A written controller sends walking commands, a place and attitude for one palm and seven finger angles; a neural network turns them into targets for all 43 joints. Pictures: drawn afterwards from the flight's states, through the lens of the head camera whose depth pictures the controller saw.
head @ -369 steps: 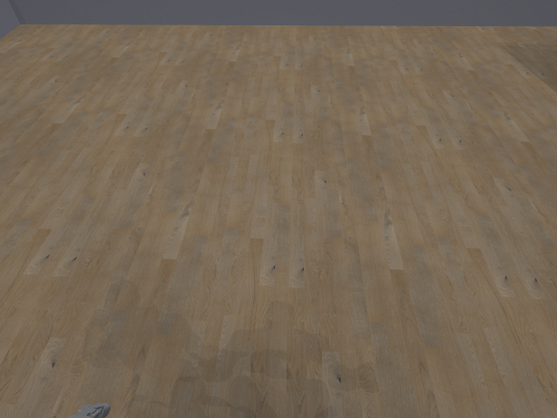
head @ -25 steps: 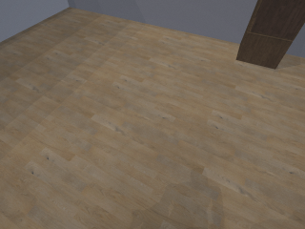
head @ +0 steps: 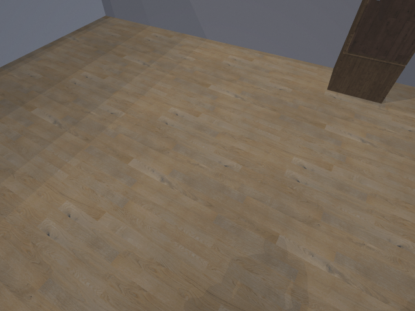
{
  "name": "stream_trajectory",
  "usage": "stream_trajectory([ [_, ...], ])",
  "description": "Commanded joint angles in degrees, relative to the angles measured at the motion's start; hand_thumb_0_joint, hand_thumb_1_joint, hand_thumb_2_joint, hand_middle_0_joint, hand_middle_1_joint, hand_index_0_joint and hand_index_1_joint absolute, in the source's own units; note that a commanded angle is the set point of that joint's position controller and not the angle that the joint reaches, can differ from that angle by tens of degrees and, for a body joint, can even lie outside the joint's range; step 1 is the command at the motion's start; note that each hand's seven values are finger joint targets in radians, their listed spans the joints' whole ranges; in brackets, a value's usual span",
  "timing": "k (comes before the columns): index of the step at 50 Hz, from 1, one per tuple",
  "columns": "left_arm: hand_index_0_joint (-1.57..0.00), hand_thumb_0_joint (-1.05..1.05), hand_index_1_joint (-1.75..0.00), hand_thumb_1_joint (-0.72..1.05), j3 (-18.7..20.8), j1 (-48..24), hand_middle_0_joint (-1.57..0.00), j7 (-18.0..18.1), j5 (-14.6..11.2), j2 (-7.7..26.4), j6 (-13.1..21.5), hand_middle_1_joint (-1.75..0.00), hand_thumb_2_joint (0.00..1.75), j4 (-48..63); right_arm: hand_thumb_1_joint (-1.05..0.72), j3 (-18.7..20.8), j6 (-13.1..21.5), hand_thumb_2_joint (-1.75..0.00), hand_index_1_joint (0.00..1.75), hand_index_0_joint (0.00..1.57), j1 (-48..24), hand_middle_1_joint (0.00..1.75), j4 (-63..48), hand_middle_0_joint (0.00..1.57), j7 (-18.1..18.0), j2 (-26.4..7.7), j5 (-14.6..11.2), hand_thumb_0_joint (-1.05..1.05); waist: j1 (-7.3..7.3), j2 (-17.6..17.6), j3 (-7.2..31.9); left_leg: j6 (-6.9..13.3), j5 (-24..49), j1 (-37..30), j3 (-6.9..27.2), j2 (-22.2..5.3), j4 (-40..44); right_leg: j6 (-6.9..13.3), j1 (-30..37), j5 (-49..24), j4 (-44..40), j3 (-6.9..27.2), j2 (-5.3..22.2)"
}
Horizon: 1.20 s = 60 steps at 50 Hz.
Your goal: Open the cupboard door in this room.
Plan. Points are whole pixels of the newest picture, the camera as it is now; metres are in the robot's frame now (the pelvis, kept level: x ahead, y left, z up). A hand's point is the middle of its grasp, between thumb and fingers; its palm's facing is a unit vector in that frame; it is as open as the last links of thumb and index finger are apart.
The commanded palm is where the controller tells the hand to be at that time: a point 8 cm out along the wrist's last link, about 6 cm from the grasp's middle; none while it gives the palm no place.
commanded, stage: stand and wait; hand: left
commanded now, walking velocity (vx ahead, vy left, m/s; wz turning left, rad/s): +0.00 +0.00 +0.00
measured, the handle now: out of the picture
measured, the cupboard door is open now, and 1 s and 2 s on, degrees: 0 0 0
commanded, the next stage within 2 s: turn or walk to find it in 0.24 s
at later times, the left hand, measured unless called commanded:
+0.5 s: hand out of the picture +0.00 +0.19 -0.18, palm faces +0.11 -0.98 -0.19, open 7.4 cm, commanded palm none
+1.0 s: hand out of the picture -0.02 +0.20 -0.18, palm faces +0.20 -0.95 -0.22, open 7.4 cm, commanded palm none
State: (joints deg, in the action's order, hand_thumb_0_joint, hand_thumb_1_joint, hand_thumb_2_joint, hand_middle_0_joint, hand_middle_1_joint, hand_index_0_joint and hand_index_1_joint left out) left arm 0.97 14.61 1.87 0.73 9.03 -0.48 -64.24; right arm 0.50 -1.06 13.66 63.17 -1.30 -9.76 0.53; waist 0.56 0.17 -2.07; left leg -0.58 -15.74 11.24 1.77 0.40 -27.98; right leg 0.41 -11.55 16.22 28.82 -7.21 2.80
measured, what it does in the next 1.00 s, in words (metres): stands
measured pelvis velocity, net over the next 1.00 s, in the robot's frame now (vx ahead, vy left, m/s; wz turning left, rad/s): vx -0.02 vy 0.01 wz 0.18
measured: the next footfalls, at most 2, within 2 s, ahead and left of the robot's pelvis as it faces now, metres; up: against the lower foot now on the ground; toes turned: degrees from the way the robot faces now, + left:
right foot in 1.30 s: +0.02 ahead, -0.12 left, +0.00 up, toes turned +8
left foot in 1.60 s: -0.04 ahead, +0.13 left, +0.00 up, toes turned +23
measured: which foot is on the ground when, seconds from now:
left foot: down 0.00-1.00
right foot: down 0.00-1.00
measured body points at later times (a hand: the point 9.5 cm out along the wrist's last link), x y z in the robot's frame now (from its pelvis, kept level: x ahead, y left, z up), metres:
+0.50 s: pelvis -0.01 +0.01 -0.01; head +0.01 +0.02 +0.44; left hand +0.00 +0.24 -0.17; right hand +0.00 -0.22 -0.16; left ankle -0.01 +0.12 -0.74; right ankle -0.01 -0.11 -0.74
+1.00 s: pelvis -0.02 +0.01 -0.01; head -0.01 +0.01 +0.44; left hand -0.03 +0.25 -0.16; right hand +0.04 -0.23 -0.16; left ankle -0.02 +0.12 -0.74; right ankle -0.02 -0.12 -0.74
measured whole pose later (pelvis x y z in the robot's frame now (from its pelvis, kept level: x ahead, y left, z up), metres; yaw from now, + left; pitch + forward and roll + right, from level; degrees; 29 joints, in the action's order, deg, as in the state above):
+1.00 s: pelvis -0.02 +0.01 -0.01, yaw +10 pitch -1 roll -1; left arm 1.9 13.6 2.0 1.4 9.5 -1.1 -60.8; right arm 2.3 -2.3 14.7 60.7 -0.7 -11.2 0.7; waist -0.7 1.4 -1.9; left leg -0.7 -17.8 17.3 -0.1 -0.2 -36.8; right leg -0.8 -11.1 19.8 32.7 -7.6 3.3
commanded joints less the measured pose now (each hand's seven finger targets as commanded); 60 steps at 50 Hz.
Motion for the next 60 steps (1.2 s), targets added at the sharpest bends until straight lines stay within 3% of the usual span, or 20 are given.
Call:
stream_trajectory([
  [1,-0.20,0.00,-0.30,0.90,0.65,2.35,-0.20,0.17,-0.32,6.38,0.82,-0.30,0.90,1.87,-0.90,0.94,1.41,-0.90,0.30,0.20,2.93,0.30,-1.05,0.20,-0.33,-5.17,0.03,0.00,0.09,0.13,-0.30,1.63,12.07,2.28,3.85,-5.74,5.14,0.06,1.71,-5.42,-7.25,5.98,5.48],
  [16,-0.20,0.00,-0.30,0.90,1.17,3.72,-0.20,0.46,-0.44,6.54,0.67,-0.30,0.90,1.52,-0.90,0.96,1.37,-0.90,0.30,0.20,4.68,0.30,-0.15,0.20,-0.43,-4.50,0.08,0.00,0.48,0.00,-2.25,1.24,11.85,6.23,3.22,-5.12,4.79,0.51,4.47,-5.36,-7.17,4.95,6.36],
  [23,-0.20,0.00,-0.30,0.90,2.95,0.51,-0.20,0.58,0.24,9.30,0.00,-0.30,0.90,5.52,-0.90,2.35,-0.07,-0.90,0.30,0.20,4.61,0.30,-3.33,0.20,0.02,-3.99,0.52,0.00,-0.11,-7.13,-0.59,0.26,0.54,8.55,-1.39,-3.25,-9.85,5.75,-0.85,0.04,-10.58,8.64,15.95],
  [25,-0.20,0.00,-0.30,0.90,2.77,-0.55,-0.20,0.49,0.36,8.76,0.07,-0.30,0.90,5.84,-0.90,2.38,0.07,-0.90,0.30,0.20,5.23,0.30,-3.33,0.20,0.15,-3.27,0.55,0.00,-0.78,-5.90,-0.28,0.16,0.90,5.42,-1.98,-4.31,-7.86,5.54,-3.71,-2.29,-8.17,6.39,15.32],
  [26,-0.20,0.00,-0.30,0.90,2.58,-1.20,-0.20,0.52,0.37,7.96,-0.13,-0.30,0.90,5.85,-0.90,2.38,0.23,-0.90,0.30,0.20,5.96,0.30,-3.20,0.20,0.23,-3.32,0.55,0.00,-1.29,-2.88,0.07,0.81,4.97,3.67,-0.16,-5.32,-4.43,4.00,-5.23,-0.47,-5.93,4.22,13.18],
  [28,-0.20,0.00,-0.30,0.90,2.00,-2.06,-0.20,0.34,-0.18,5.84,-0.50,-0.30,0.90,6.12,-0.90,2.14,1.16,-0.90,0.30,0.20,6.76,0.30,-2.89,0.20,0.14,-5.94,0.79,0.00,-1.42,10.34,-1.79,3.95,11.27,7.03,13.52,-10.46,8.48,-1.10,-4.05,2.31,5.06,-0.71,3.13],
  [29,-0.20,0.00,-0.30,0.90,1.54,-1.04,-0.20,0.37,-0.18,4.62,-0.61,-0.30,0.90,5.97,-0.90,2.48,1.52,-0.90,0.30,0.20,5.34,0.30,-3.07,0.20,-0.44,-7.81,0.66,0.00,-0.42,14.26,-2.10,6.94,12.54,6.83,19.73,-13.91,13.00,-1.97,-4.36,5.33,9.63,-0.08,0.65],
  [30,-0.20,0.00,-0.30,0.90,1.17,-0.59,-0.20,0.38,0.04,4.74,-0.63,-0.30,0.90,5.58,-0.90,2.50,1.85,-0.90,0.30,0.20,4.88,0.30,-3.10,0.20,-0.89,-8.20,0.51,0.00,-0.48,13.47,-1.29,9.10,15.22,4.84,20.84,-14.93,14.02,-1.69,-5.62,9.72,13.56,2.48,0.76],
  [33,-0.20,0.00,-0.30,0.90,0.77,0.19,-0.20,0.16,-0.08,4.17,-0.15,-0.30,0.90,4.37,-0.90,2.24,2.41,-0.90,0.30,0.20,4.00,0.30,-2.45,0.20,-1.47,-7.70,0.60,0.00,0.18,9.38,1.74,11.19,24.41,-1.31,18.09,-14.39,10.79,-1.56,-7.17,12.08,12.77,6.02,1.22],
  [36,-0.20,0.00,-0.30,0.90,0.33,2.66,-0.20,0.00,-0.23,4.29,0.46,-0.30,0.90,2.87,-0.90,2.26,2.43,-0.90,0.30,0.20,3.54,0.30,-2.05,0.20,-1.45,-7.92,0.16,0.00,0.92,5.90,3.93,8.74,27.83,-2.92,12.87,-11.05,7.52,-2.01,-1.05,3.39,0.19,5.22,0.53],
  [39,-0.20,0.00,-0.30,0.90,0.66,3.37,-0.20,0.50,-0.13,7.02,1.10,-0.30,0.90,2.19,-0.90,2.04,2.33,-0.90,0.30,0.20,3.49,0.30,-2.32,0.20,-0.69,-5.43,-0.43,0.00,-0.10,0.17,1.84,2.74,17.01,4.80,6.99,-5.28,4.18,-0.34,6.45,-11.93,-6.72,9.20,6.09],
  [40,-0.20,0.00,-0.30,0.90,0.81,2.61,-0.20,0.60,-0.13,8.23,0.93,-0.30,0.90,2.72,-0.90,2.05,2.11,-0.90,0.30,0.20,3.34,0.30,-2.62,0.20,-0.23,-5.39,-0.44,0.00,-0.29,1.00,1.45,1.93,13.35,5.83,6.56,-4.31,4.71,0.16,5.59,-11.44,-5.79,9.03,7.84],
  [43,-0.20,0.00,-0.30,0.90,2.01,0.51,-0.20,0.50,0.01,10.04,0.55,-0.30,0.90,4.23,-0.90,2.38,0.50,-0.90,0.30,0.20,2.13,0.30,-3.89,0.20,0.00,-5.53,0.15,0.00,-0.45,-10.23,-2.28,0.42,6.26,7.78,1.62,-1.48,-2.33,3.20,0.10,-3.64,-9.91,12.24,12.14],
  [48,-0.20,0.00,-0.30,0.90,2.97,-1.61,-0.20,0.48,0.57,10.74,0.06,-0.30,0.90,7.45,-0.90,3.14,-0.48,-0.90,0.30,0.20,0.81,0.30,-5.80,0.20,0.51,-5.20,0.52,0.00,-0.62,-9.52,-4.10,-0.45,-4.91,7.05,-2.56,-2.74,-13.19,7.32,-6.64,-5.68,-9.85,11.68,16.32],
  [50,-0.20,0.00,-0.30,0.90,2.86,-1.55,-0.20,0.41,0.52,10.28,0.08,-0.30,0.90,7.26,-0.90,2.85,0.08,-0.90,0.30,0.20,2.65,0.30,-5.30,0.20,0.61,-4.43,0.36,0.00,-1.51,-5.63,-2.78,-0.19,2.81,2.43,-1.83,-4.10,-4.18,5.06,-7.14,-8.32,-4.42,8.24,13.88],
  [51,-0.20,0.00,-0.30,0.90,2.58,-0.73,-0.20,0.21,0.23,8.90,-0.16,-0.30,0.90,7.20,-0.90,2.73,0.56,-0.90,0.30,0.20,3.50,0.30,-5.06,0.20,0.67,-5.59,0.44,0.00,-1.47,0.74,-1.52,1.22,10.08,-0.03,2.94,-6.86,0.65,1.80,-8.45,-4.35,0.12,4.60,9.07],
  [52,-0.20,0.00,-0.30,0.90,1.98,-0.15,-0.20,0.21,-0.11,6.40,-0.42,-0.30,0.90,7.14,-0.90,2.92,1.18,-0.90,0.30,0.20,4.29,0.30,-4.73,0.20,0.44,-7.91,0.76,0.00,-1.50,10.24,-0.51,4.32,14.00,0.07,12.67,-12.19,7.36,-1.43,-8.72,0.89,7.08,0.59,3.53],
  [53,-0.20,0.00,-0.30,0.90,1.42,-1.19,-0.20,0.44,-0.22,5.77,-0.63,-0.30,0.90,7.13,-0.90,3.16,1.58,-0.90,0.30,0.20,4.96,0.30,-4.17,0.20,-0.08,-9.57,0.76,0.00,-1.97,15.41,-0.08,7.24,14.96,0.82,20.04,-16.10,13.83,-2.38,-8.31,10.09,14.79,1.06,0.61],
  [56,-0.20,0.00,-0.30,0.90,0.87,-0.30,-0.20,0.13,0.17,5.29,-0.50,-0.30,0.90,5.47,-0.90,2.71,2.12,-0.90,0.30,0.20,2.66,0.30,-3.78,0.20,-0.97,-9.22,0.60,0.00,-0.74,7.53,1.95,11.03,16.81,-1.28,17.37,-16.69,12.64,-1.72,-9.44,14.35,21.16,6.52,2.26],
  [60,-0.20,0.00,-0.30,0.90,0.16,1.70,-0.20,-0.24,0.01,3.83,-0.11,-0.30,0.90,3.99,-0.90,2.63,2.13,-0.90,0.30,0.20,1.43,0.30,-2.94,0.20,-1.01,-9.01,0.43,0.00,-0.45,6.58,3.99,10.09,20.72,-4.84,11.02,-13.42,10.73,-2.35,-6.62,10.14,10.37,5.40,1.44],
])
